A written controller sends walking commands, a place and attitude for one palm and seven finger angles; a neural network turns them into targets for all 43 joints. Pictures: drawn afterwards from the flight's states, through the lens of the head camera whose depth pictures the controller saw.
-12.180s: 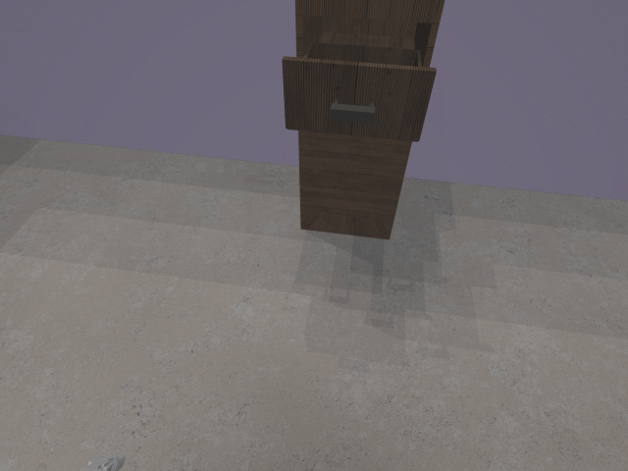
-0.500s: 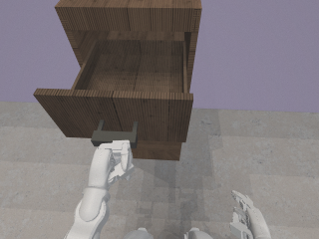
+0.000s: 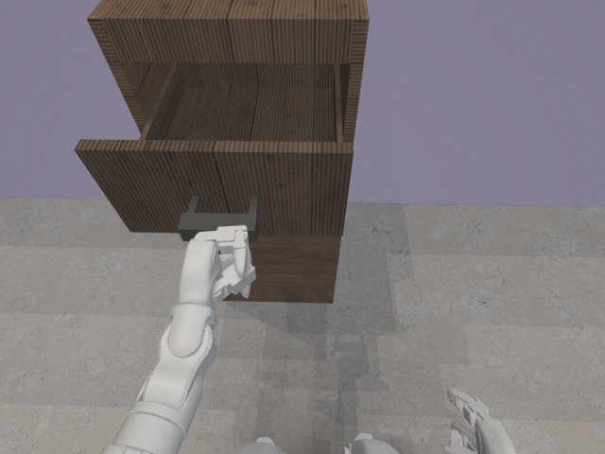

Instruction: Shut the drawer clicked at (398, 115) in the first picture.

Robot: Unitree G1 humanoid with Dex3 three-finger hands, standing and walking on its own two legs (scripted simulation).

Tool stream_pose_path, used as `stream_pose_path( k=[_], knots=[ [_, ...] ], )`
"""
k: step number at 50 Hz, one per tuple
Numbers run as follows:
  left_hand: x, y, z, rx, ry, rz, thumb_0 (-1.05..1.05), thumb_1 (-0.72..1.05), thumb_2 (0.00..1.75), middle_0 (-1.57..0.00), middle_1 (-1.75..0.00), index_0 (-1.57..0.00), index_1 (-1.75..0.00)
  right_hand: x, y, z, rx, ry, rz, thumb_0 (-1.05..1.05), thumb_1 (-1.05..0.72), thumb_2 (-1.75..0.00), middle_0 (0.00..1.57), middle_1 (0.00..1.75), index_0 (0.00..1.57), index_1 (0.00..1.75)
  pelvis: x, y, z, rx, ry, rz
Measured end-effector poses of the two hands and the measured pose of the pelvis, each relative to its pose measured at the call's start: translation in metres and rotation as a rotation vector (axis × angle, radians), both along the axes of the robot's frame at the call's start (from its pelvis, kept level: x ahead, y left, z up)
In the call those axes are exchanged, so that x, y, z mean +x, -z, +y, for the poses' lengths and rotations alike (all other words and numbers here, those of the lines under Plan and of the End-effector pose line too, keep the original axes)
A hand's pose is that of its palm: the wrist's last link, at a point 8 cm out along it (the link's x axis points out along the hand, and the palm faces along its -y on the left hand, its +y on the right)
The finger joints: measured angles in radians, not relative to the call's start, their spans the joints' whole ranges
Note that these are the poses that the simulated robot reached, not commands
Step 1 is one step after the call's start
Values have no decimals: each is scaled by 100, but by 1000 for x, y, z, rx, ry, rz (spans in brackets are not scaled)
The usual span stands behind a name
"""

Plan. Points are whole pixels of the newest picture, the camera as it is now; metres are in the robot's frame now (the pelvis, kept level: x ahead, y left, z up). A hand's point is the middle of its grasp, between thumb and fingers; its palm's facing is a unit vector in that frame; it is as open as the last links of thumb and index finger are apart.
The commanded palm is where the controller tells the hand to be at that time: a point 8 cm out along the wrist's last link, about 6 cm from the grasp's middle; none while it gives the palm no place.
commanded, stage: push the drawer shut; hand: left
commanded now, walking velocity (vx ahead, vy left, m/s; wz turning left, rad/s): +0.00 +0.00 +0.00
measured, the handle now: (222, 214) +0.42 +0.12 +0.07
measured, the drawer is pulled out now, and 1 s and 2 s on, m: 0.20 0.07 0.00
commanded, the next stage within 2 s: pull the fist back off the drawer in 1.86 s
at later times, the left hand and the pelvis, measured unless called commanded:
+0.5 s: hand (256, 218) +0.42 +0.08 +0.06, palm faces -0.02 -1.00 -0.05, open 2.9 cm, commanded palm +0.40 +0.13 +0.07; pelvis +0.00 +0.00 +0.00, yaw -1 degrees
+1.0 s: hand (259, 192) +0.46 +0.07 +0.06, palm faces +0.00 -1.00 -0.05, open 3.1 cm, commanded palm +0.46 +0.13 +0.07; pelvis -0.01 +0.00 -0.01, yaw -2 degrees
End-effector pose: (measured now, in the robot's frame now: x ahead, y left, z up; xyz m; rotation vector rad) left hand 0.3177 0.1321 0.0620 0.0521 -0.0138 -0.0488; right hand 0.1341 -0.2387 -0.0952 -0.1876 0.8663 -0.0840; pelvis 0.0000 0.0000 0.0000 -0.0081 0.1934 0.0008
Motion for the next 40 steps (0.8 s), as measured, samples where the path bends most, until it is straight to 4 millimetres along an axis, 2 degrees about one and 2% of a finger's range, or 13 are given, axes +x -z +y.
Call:
stream_pose_path(
  k=[10, 19, 30, 40],
  knots=[
    [36, 1, -2, 7, -6, 7, -3, 82, 97, -140, -160, -141, -160, -10, 6, -3, -2, 26, 51, 1, -91, -90, 20, 30, 20, 30, 0, 0, -1, 3, 5, 21],
    [67, 0, -1, 4, -23, 15, -2, 80, 94, -140, -160, -140, -160, -32, 10, -10, -6, 65, 114, 1, -91, -90, 20, 30, 20, 30, 3, -1, -2, 5, 16, 40],
    [92, 2, -1, 0, -37, 9, -3, 79, 93, -140, -160, -140, -160, -66, 17, -18, -15, 105, 204, 1, -91, -90, 20, 30, 20, 30, 3, 1, -3, 6, 22, 66],
    [110, 0, -2, -1, -45, 10, -2, 79, 93, -140, -160, -140, -160, -88, 19, -18, -19, 132, 248, 1, -91, -90, 20, 30, 20, 30, -1, 3, -2, 6, 29, 81]
  ],
)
